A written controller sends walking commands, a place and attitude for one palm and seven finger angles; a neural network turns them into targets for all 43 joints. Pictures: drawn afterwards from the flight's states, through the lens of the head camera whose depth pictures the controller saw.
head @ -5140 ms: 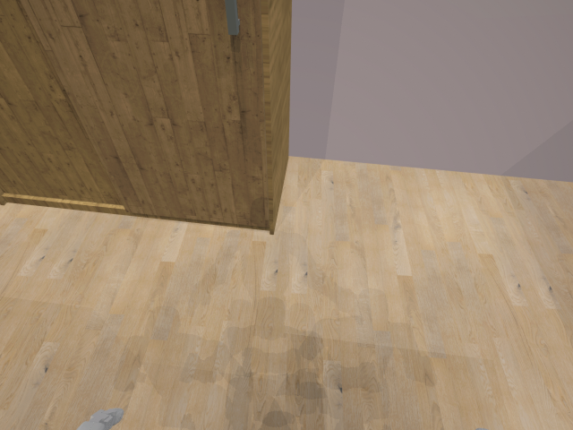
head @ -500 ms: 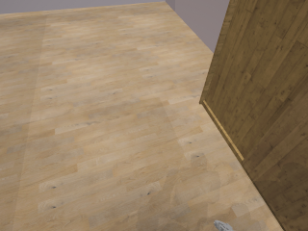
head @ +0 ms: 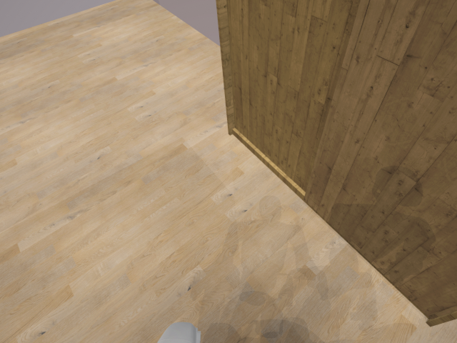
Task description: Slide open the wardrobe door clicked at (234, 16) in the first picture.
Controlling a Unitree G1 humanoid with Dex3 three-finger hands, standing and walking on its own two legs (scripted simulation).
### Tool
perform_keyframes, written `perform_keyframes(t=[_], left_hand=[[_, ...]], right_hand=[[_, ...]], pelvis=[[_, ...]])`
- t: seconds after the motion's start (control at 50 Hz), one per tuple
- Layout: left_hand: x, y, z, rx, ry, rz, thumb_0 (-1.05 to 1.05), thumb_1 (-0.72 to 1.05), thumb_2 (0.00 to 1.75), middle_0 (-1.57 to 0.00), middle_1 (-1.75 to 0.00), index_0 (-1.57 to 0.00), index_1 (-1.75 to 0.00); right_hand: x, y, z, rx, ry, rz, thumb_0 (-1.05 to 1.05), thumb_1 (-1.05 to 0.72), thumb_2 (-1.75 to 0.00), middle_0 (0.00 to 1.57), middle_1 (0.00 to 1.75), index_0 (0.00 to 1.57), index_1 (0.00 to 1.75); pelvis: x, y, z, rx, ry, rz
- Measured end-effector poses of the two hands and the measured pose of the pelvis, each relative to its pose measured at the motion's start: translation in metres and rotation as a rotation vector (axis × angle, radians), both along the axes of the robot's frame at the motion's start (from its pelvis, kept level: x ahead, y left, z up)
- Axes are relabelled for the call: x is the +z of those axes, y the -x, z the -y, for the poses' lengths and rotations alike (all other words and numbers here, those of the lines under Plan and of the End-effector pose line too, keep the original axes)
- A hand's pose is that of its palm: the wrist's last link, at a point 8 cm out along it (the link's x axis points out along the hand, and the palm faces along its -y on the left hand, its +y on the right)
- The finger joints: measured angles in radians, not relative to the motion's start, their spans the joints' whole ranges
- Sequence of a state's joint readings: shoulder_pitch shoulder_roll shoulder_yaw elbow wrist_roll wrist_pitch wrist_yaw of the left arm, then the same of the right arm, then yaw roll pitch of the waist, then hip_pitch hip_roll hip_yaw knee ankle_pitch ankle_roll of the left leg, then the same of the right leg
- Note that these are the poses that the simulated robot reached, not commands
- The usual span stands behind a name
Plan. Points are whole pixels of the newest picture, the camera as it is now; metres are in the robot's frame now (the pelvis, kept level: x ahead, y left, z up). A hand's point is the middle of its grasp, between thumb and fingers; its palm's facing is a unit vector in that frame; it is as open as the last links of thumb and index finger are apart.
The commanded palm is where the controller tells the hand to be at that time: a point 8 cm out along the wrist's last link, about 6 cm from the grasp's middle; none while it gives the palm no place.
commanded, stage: turn to face it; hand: right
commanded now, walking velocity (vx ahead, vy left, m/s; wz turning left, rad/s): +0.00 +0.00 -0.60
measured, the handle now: out of the picture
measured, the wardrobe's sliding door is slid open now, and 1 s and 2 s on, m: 0.00 0.00 0.00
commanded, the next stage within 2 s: take the last steps up to it in 1.40 s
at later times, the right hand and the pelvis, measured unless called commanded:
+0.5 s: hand out of the picture +0.00 -0.14 -0.15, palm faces +0.32 +0.90 -0.31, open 7.4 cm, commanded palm none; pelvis -0.03 +0.08 +0.00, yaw -19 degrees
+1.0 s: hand out of the picture -0.16 -0.18 -0.19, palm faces +0.63 +0.74 -0.24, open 7.4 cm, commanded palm none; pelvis -0.07 +0.03 -0.01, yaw -37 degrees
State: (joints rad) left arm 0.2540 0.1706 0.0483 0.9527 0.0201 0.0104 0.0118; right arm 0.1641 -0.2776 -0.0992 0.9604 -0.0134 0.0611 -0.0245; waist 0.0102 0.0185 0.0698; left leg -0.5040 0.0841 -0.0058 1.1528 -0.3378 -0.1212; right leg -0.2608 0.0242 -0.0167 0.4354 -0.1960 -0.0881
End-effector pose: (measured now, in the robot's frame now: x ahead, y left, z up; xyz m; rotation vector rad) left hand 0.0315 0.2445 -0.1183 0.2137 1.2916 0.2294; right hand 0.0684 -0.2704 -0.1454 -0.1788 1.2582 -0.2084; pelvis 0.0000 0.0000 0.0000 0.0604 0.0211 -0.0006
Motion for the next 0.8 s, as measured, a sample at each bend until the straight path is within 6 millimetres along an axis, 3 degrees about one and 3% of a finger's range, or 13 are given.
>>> perform_keyframes(t=[0.14,0.3,0.38,0.52,0.66,0.8], left_hand=[[-0.006,-0.007,-0.010,-0.055,0.022,0.005,0.01,0.90,0.89,-0.20,-0.30,-0.20,-0.30],[-0.022,-0.018,-0.046,-0.135,0.043,-0.002,0.01,0.91,0.89,-0.20,-0.30,-0.20,-0.30],[-0.037,-0.033,-0.068,-0.179,0.062,0.003,0.01,0.91,0.89,-0.20,-0.30,-0.20,-0.30],[-0.031,-0.064,-0.082,-0.297,0.075,0.010,0.01,0.91,0.89,-0.20,-0.29,-0.19,-0.30],[-0.030,-0.093,-0.062,-0.439,0.058,-0.031,0.01,0.91,0.90,-0.20,-0.29,-0.19,-0.30],[-0.022,-0.137,0.008,-0.619,0.035,0.053,0.01,0.91,0.90,-0.20,-0.29,-0.19,-0.30]], right_hand=[[0.008,-0.001,-0.015,-0.048,-0.002,0.076,0.00,-0.91,-0.90,0.20,0.29,0.19,0.29],[0.020,0.007,-0.052,-0.100,0.015,0.163,0.00,-0.91,-0.90,0.20,0.30,0.20,0.29],[0.023,0.035,-0.071,-0.150,0.059,0.171,0.00,-0.91,-0.90,0.21,0.30,0.20,0.29],[0.034,0.104,-0.093,-0.273,0.081,0.079,0.00,-0.91,-0.90,0.21,0.30,0.20,0.30],[0.025,0.160,-0.104,-0.403,0.053,0.025,0.00,-0.90,-0.90,0.21,0.30,0.20,0.30],[-0.005,0.231,-0.099,-0.544,-0.015,-0.064,0.00,-0.90,-0.90,0.21,0.30,0.20,0.30]], pelvis=[[-0.001,0.008,-0.011,-0.084,0.017,0.011],[-0.007,0.023,-0.044,-0.189,0.038,0.001],[-0.015,0.028,-0.067,-0.235,0.063,-0.005],[-0.004,0.031,-0.083,-0.347,0.098,0.017],[-0.005,0.036,-0.081,-0.454,0.103,0.009],[-0.017,0.050,-0.056,-0.549,0.071,-0.006]])
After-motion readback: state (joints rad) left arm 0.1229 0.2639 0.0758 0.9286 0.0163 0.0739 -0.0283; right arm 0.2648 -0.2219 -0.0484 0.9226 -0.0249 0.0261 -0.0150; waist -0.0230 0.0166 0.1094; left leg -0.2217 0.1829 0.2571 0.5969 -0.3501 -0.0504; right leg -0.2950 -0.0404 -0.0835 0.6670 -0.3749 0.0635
